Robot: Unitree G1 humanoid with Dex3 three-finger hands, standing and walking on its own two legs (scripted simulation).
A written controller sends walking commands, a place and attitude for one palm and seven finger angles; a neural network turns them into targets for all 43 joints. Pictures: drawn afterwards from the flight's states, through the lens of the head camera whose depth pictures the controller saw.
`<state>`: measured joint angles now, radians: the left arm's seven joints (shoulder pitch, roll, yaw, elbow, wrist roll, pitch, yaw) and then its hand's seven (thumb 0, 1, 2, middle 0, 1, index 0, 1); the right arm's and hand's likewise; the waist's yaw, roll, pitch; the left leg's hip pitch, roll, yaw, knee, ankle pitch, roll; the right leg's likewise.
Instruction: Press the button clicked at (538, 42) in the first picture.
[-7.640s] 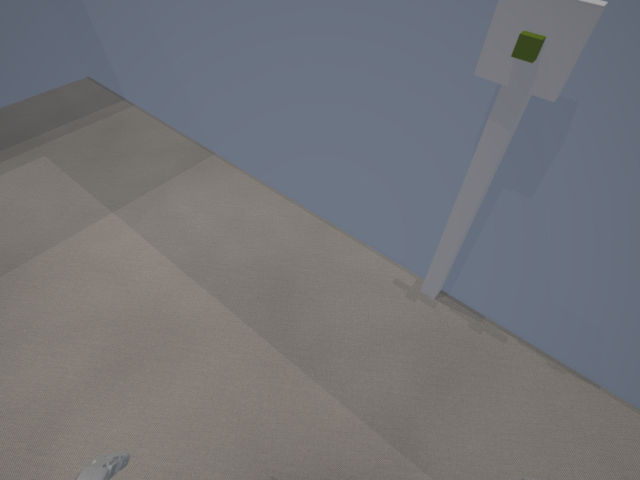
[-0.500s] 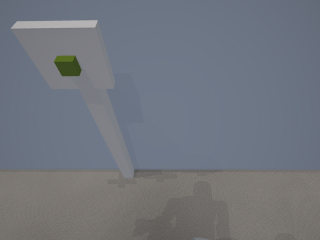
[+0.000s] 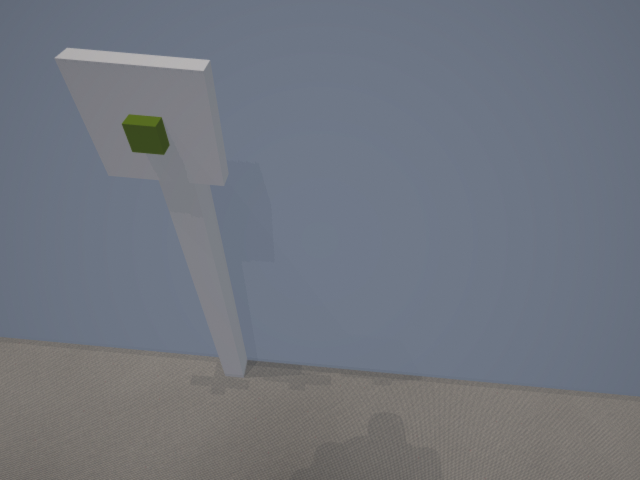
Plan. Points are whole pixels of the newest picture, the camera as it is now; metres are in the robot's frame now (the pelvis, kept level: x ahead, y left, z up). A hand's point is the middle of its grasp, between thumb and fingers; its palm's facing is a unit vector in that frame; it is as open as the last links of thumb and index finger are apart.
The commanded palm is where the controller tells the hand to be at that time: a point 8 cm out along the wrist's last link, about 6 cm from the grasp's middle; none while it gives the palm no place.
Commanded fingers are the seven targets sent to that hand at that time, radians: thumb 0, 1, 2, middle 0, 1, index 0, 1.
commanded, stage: come to a stop and stand still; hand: left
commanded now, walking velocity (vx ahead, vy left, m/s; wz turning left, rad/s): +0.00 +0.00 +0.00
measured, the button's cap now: (147, 133) +0.49 +0.29 +0.17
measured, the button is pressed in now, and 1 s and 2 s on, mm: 0 0 0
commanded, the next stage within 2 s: look again from close up in 0.02 s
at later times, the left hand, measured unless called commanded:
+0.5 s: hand out of the picture +0.03 +0.21 -0.17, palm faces +0.03 -0.97 -0.23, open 7.3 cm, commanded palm none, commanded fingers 0.00 0.90 0.90 -0.20 -0.30 -0.20 -0.30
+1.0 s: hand (165, 372) +0.22 +0.20 +0.03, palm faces +0.07 -1.00 +0.03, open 6.3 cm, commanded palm +0.13 +0.27 -0.03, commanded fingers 0.00 0.90 0.90 -0.64 -0.78 -0.64 -0.78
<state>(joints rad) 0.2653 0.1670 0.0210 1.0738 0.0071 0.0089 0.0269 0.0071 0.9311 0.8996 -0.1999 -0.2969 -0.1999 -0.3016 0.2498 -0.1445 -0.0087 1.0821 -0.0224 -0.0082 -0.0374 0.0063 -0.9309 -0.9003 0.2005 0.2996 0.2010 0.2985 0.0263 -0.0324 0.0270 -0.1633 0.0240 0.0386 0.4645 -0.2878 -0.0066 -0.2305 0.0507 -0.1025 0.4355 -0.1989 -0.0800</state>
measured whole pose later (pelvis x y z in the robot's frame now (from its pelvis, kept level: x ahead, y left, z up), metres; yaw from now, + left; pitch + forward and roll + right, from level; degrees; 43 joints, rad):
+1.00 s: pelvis +0.01 +0.04 -0.03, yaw +0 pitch +6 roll +0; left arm 0.41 0.14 0.11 0.05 -0.23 -0.44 -0.15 0.01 0.92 0.90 -0.39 -0.51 -0.39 -0.51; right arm 0.16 -0.27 -0.06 0.64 0.01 -0.28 -0.01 0.02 -0.91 -0.90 0.20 0.30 0.20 0.30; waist -0.02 -0.02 -0.12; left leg -0.42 -0.03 0.07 0.74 -0.43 0.05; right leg -0.52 -0.02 -0.07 0.76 -0.35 -0.03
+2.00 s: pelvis +0.02 +0.04 -0.02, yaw +2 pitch +1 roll -2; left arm 0.33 0.28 0.26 -0.25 -0.32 -0.07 -0.24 0.02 0.90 0.90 -1.30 -1.50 -1.30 -1.50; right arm 0.24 -0.24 0.07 0.57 0.06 -0.32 -0.07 0.02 -0.90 -0.90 0.20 0.30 0.20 0.30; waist 0.04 0.05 -0.09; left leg -0.29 -0.02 0.01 0.68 -0.42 0.05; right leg -0.33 0.00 -0.12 0.63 -0.32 -0.02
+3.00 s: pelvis +0.00 +0.02 +0.00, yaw +2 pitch -4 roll +0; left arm 0.06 0.32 0.32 -0.12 -0.31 0.15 -0.26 0.02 0.90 0.90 -1.30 -1.50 -1.30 -1.50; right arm 0.20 -0.25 0.08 0.65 0.07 -0.26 -0.10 0.02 -0.90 -0.90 0.20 0.30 0.21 0.30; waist 0.05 0.06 -0.02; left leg -0.15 -0.01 0.01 0.53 -0.33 0.02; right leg -0.20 0.01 -0.13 0.51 -0.25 -0.05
